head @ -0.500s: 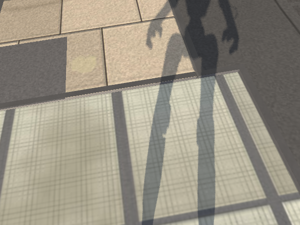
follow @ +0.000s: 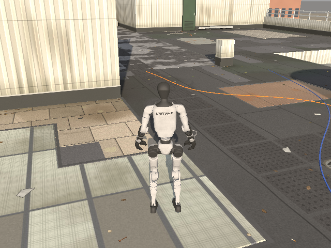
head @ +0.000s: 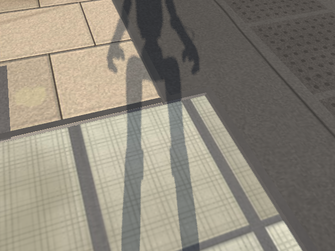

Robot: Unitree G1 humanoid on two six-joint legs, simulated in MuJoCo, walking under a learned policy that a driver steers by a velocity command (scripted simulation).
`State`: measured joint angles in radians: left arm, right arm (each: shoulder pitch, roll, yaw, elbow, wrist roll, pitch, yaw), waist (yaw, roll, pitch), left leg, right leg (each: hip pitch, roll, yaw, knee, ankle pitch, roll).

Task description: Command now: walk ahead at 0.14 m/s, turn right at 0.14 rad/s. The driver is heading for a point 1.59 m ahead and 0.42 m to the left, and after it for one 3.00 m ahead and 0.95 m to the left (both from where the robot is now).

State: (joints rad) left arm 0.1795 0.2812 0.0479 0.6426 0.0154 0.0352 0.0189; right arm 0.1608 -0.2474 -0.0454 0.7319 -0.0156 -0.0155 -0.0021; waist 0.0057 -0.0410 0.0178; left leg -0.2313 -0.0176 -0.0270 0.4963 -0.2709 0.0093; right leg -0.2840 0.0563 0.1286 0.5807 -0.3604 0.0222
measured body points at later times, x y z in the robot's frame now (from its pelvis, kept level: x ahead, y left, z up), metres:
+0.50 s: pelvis +0.14 +0.02 -0.01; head +0.18 +0.02 +0.44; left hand +0.11 +0.31 -0.13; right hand +0.39 -0.20 -0.08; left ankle +0.29 +0.14 -0.72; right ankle -0.02 -0.12 -0.74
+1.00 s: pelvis +0.40 +0.05 +0.00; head +0.43 +0.05 +0.45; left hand +0.62 +0.28 -0.08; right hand +0.41 -0.23 -0.12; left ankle +0.29 +0.14 -0.74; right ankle +0.60 -0.10 -0.70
